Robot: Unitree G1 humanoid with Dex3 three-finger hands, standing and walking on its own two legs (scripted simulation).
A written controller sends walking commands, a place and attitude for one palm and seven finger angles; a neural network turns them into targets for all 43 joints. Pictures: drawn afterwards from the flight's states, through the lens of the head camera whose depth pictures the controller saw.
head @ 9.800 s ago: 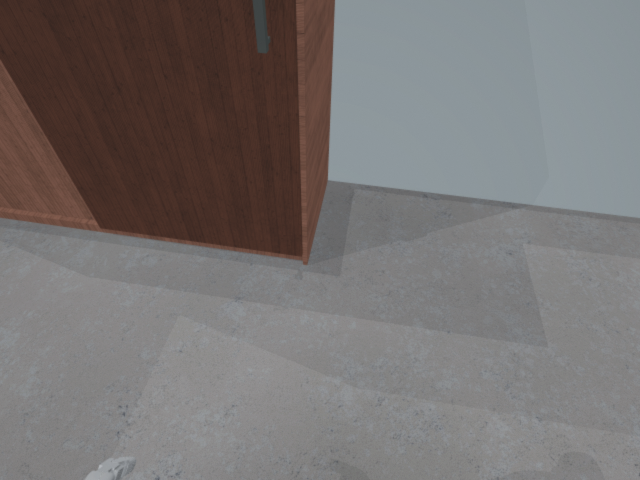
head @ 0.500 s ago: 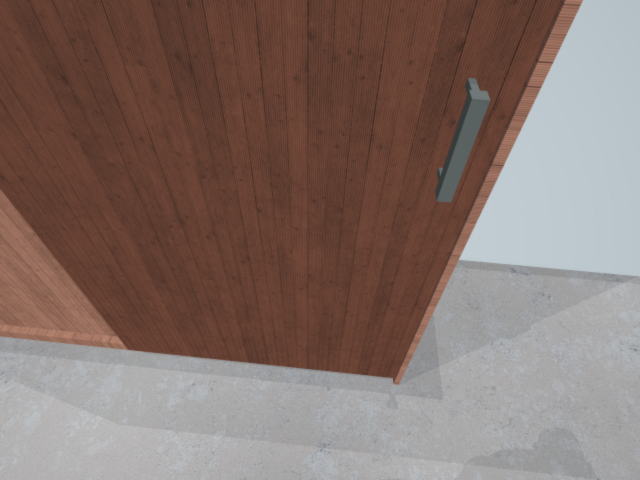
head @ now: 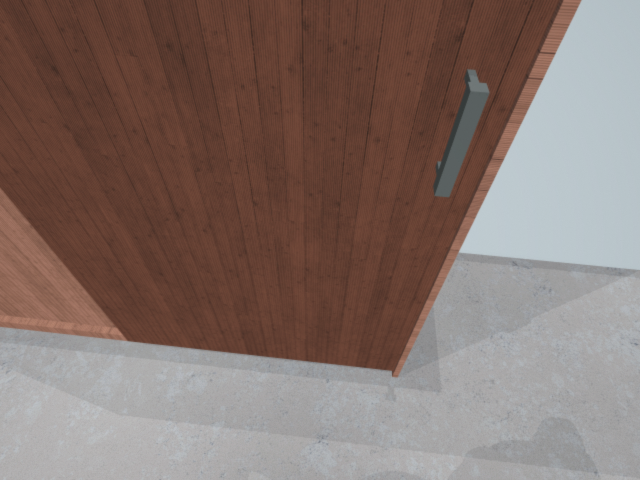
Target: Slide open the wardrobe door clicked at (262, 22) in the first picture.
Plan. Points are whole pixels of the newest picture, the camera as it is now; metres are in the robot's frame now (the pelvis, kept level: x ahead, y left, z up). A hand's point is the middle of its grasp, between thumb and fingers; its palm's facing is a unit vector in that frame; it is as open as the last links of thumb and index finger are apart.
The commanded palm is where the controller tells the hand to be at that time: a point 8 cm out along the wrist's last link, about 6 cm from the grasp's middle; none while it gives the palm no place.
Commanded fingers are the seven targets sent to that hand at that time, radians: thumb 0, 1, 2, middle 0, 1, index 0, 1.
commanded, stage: raise the hand with hooked fingers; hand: right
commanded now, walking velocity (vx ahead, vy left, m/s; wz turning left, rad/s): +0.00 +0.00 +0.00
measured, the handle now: (455, 136) +0.51 -0.15 +0.17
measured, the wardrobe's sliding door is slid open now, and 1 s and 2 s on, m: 0.00 0.00 0.00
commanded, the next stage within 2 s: none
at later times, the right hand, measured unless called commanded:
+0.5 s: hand out of the picture +0.13 -0.22 +0.00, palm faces +0.17 +0.98 -0.04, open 9.3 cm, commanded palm +0.12 -0.28 +0.02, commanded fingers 0.00 -0.25 -0.62 0.25 0.72 0.25 0.72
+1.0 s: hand (618, 417) +0.19 -0.27 +0.08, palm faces +0.12 +0.99 -0.05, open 12.3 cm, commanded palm +0.16 -0.32 +0.10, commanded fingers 0.00 0.34 -0.37 0.29 1.10 0.29 1.10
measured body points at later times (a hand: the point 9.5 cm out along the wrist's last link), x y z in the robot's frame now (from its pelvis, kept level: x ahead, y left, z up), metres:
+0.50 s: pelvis -0.04 +0.00 -0.06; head -0.01 -0.01 +0.39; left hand +0.20 +0.22 -0.10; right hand +0.12 -0.27 +0.01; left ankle -0.03 +0.10 -0.74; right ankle -0.01 -0.12 -0.74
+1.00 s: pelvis -0.03 -0.02 -0.02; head -0.02 -0.02 +0.43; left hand +0.16 +0.21 -0.09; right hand +0.18 -0.32 +0.09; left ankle -0.03 +0.10 -0.74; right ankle -0.01 -0.12 -0.74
